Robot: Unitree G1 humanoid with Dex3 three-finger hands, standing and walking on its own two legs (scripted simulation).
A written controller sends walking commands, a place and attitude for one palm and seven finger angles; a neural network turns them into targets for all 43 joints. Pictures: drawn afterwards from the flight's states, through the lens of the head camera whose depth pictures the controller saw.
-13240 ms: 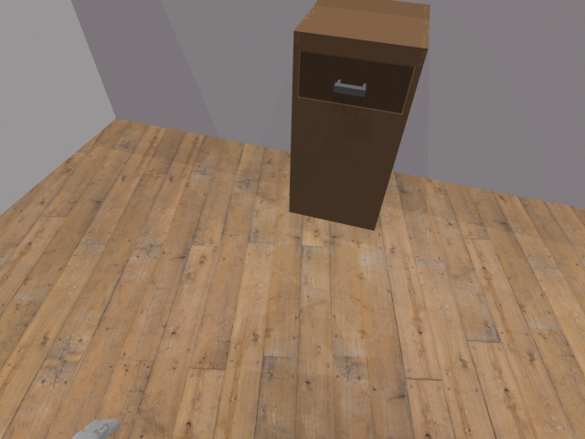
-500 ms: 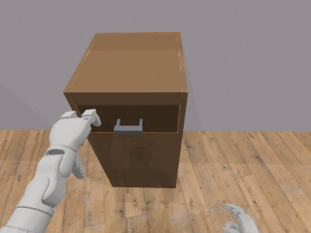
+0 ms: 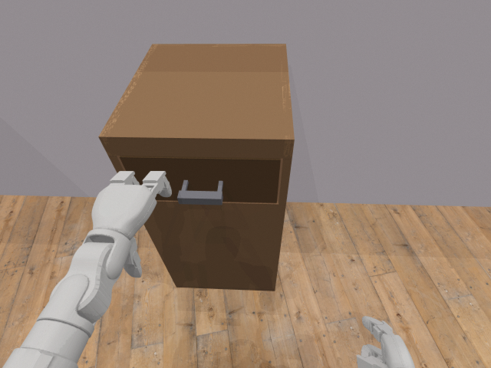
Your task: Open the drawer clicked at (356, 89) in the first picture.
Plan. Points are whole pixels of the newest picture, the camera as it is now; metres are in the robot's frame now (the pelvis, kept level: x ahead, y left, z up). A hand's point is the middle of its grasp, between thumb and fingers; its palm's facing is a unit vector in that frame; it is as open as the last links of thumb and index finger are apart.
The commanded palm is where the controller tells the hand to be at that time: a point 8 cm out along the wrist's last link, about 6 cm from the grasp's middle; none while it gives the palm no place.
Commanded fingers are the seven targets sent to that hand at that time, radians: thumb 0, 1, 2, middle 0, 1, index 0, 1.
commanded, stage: move the hooked fingers above the handle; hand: left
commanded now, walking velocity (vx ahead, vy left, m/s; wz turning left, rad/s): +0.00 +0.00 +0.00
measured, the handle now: (201, 191) +0.50 +0.17 -0.07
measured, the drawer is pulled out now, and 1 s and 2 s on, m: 0.00 0.00 0.00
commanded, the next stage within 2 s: none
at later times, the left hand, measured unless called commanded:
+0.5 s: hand (170, 198) +0.39 +0.19 +0.04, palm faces +0.04 -0.05 -1.00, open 13.8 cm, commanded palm +0.36 +0.21 +0.09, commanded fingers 0.00 -0.50 0.30 -0.30 -1.20 -0.30 -1.20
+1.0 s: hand (177, 193) +0.42 +0.19 +0.01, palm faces +0.04 -0.01 -1.00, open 13.8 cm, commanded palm +0.40 +0.19 +0.06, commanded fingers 0.00 -0.50 0.30 -0.30 -1.20 -0.30 -1.20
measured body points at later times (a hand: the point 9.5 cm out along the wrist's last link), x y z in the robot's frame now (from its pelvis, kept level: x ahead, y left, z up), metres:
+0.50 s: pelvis +0.04 -0.04 -0.01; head +0.08 -0.06 +0.44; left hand +0.38 +0.19 +0.09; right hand +0.18 -0.29 -0.13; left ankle +0.01 +0.07 -0.73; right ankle -0.01 -0.11 -0.73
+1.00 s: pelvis +0.03 -0.03 -0.02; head +0.08 -0.04 +0.42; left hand +0.42 +0.19 +0.06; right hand +0.16 -0.28 -0.15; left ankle +0.01 +0.07 -0.73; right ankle -0.01 -0.11 -0.73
